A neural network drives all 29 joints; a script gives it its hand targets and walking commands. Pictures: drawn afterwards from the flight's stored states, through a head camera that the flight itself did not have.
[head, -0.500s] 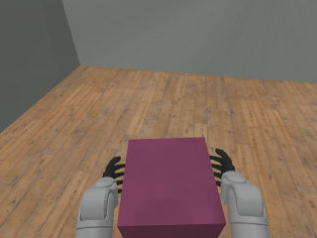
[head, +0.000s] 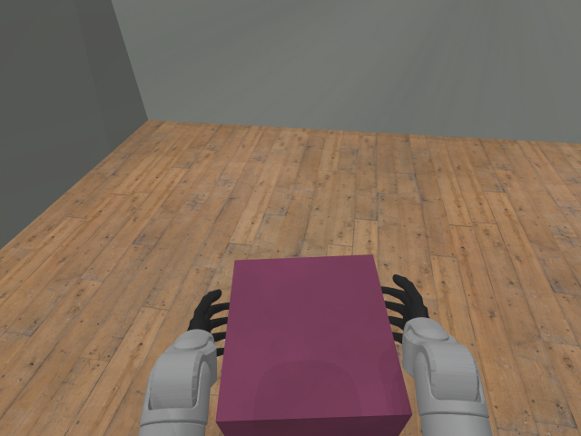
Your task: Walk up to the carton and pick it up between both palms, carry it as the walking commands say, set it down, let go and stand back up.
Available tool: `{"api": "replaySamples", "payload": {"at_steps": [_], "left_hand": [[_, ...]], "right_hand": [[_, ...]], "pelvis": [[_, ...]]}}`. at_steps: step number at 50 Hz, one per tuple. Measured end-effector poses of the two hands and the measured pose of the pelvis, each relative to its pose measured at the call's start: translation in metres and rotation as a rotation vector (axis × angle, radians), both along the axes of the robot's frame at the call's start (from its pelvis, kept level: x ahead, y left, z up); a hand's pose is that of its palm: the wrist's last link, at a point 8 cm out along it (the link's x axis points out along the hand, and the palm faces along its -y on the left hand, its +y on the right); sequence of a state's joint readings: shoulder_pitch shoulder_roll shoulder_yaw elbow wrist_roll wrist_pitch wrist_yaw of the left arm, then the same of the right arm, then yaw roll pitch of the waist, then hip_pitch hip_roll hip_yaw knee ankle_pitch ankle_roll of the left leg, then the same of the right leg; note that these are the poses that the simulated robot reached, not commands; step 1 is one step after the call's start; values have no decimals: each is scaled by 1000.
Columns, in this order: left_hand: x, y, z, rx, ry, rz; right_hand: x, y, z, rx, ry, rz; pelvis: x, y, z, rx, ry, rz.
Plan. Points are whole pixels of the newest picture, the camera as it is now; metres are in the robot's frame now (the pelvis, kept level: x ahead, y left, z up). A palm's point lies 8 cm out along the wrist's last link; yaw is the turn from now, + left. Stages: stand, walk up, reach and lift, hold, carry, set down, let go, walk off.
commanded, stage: carry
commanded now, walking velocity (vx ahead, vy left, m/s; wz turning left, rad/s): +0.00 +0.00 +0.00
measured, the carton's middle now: (308, 366) +0.27 -0.01 -0.02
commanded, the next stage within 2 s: none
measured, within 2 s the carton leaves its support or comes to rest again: neither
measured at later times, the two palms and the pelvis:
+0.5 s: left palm (216, 367) +0.23 +0.12 +0.04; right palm (440, 356) +0.24 -0.17 +0.05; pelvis -0.03 -0.02 +0.00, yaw +0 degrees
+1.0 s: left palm (203, 396) +0.20 +0.13 +0.03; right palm (435, 382) +0.21 -0.16 +0.04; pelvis -0.07 -0.01 +0.00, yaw +0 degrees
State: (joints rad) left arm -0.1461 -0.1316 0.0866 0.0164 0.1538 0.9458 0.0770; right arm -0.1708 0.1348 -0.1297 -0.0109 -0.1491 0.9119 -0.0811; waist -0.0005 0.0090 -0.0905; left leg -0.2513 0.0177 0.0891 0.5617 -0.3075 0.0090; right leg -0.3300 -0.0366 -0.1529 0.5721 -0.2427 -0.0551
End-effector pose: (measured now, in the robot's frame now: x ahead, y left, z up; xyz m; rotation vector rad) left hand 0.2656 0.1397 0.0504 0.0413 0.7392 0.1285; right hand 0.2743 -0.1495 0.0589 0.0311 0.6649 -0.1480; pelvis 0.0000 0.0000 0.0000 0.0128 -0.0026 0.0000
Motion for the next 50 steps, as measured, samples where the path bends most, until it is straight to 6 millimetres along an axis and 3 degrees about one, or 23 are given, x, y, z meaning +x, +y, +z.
{"api": "replaySamples", "payload": {"at_steps": [25,50], "left_hand": [[-31,-25,-8,1,-10,-19],[-62,-11,-21,-20,0,-11]], "right_hand": [[-35,-25,-7,-21,-10,-3],[-65,-11,-14,-51,3,9]], "pelvis": [[-31,-22,0,-6,-1,-1],[-67,-10,-2,-3,7,-3]]}}
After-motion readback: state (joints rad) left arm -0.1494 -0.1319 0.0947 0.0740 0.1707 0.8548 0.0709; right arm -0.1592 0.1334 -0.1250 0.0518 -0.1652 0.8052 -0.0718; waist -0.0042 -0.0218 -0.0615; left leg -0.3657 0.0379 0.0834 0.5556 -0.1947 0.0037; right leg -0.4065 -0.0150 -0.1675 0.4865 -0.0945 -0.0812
